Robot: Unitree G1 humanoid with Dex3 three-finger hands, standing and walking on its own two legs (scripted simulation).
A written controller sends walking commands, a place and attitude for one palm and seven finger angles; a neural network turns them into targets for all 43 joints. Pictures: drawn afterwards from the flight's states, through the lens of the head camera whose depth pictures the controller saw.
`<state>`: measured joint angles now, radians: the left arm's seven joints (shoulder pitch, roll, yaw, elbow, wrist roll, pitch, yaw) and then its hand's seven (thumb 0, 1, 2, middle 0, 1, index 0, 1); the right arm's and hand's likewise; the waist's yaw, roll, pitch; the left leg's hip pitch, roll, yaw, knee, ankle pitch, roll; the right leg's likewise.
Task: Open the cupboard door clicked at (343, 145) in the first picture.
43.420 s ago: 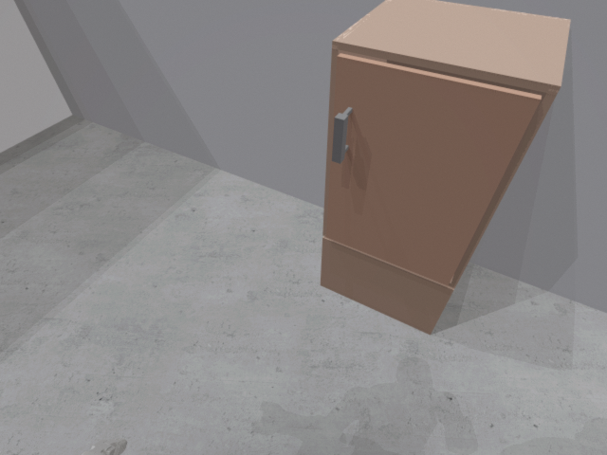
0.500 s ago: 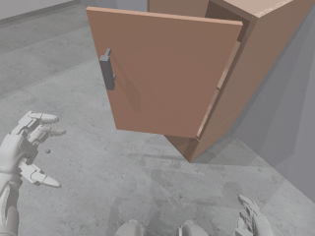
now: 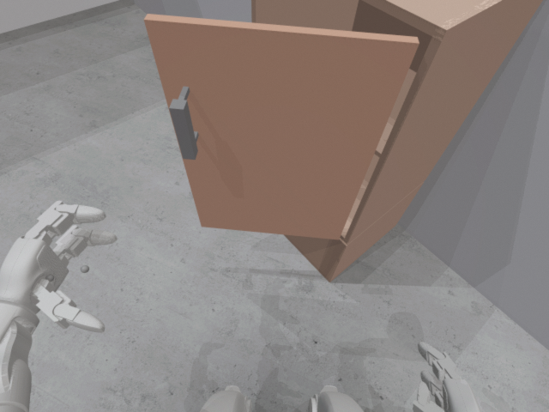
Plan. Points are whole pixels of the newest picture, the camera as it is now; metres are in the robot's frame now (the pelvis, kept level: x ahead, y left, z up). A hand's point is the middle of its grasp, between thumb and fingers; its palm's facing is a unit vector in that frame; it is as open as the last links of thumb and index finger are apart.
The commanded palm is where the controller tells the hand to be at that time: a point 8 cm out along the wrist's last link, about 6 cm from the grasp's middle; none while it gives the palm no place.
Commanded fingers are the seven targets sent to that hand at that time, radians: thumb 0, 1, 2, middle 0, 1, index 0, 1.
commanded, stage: raise the hand with hooked fingers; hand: left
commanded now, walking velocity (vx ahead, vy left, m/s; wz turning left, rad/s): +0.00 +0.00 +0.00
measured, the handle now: (187, 123) +0.58 +0.20 +0.04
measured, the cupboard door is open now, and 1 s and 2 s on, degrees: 45 45 45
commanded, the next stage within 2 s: move the hooked fingers beside the handle in 0.02 s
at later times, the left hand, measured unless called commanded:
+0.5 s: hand (107, 221) +0.35 +0.26 +0.06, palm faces -0.06 -1.00 -0.04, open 14.0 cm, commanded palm +0.33 +0.32 +0.06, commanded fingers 0.00 -0.50 0.30 -0.30 -1.20 -0.30 -1.20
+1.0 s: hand (120, 186) +0.42 +0.26 +0.06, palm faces -0.06 -1.00 -0.02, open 14.0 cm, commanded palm +0.40 +0.31 +0.05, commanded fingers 0.00 -0.50 0.30 -0.30 -1.20 -0.30 -1.20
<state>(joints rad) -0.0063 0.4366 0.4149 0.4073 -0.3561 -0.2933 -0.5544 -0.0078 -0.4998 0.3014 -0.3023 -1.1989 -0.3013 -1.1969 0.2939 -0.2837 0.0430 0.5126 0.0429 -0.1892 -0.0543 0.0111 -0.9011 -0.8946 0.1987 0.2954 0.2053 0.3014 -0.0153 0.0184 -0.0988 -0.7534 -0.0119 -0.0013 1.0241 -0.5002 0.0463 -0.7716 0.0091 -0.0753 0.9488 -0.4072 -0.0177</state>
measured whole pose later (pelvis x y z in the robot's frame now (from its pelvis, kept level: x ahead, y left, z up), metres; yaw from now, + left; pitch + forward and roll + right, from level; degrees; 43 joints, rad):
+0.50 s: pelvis +0.00 -0.01 -0.01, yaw +0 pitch +16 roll -2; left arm -0.30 0.51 0.45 0.65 -0.31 -0.29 -0.57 -0.01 -0.50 0.30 -0.30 -1.20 -0.30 -1.20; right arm 0.29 -0.29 0.05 0.55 0.04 -0.15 -0.07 0.01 -0.90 -0.89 0.20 0.30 0.21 0.30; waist -0.05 0.01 -0.10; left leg -0.82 0.00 0.00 1.06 -0.51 0.03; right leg -0.85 0.02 -0.08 0.99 -0.42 -0.03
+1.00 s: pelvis +0.00 +0.00 -0.01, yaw -2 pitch +19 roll -3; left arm -0.57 0.58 0.48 0.94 -0.24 -0.35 -0.56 -0.01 -0.50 0.30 -0.30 -1.20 -0.30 -1.20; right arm 0.33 -0.29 0.04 0.57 0.03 -0.07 -0.05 0.01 -0.90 -0.89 0.20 0.30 0.21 0.30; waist -0.09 0.00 -0.11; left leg -0.90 0.01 0.01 1.08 -0.51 0.04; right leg -0.92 0.03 -0.07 0.99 -0.40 -0.02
